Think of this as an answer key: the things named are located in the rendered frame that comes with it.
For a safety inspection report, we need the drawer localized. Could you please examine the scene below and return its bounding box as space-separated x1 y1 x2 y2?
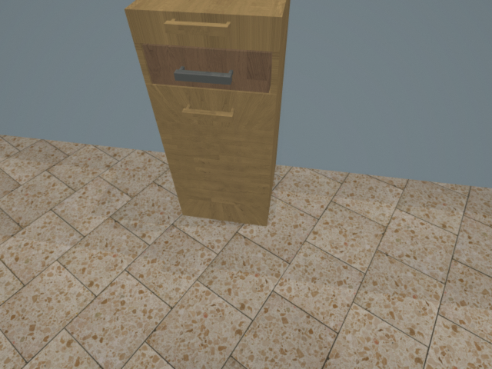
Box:
142 43 272 93

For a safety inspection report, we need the cabinet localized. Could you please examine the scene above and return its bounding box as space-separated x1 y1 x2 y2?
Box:
125 0 291 226

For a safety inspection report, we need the handle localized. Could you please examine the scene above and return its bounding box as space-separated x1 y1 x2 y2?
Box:
164 21 230 37
174 66 233 85
182 108 234 123

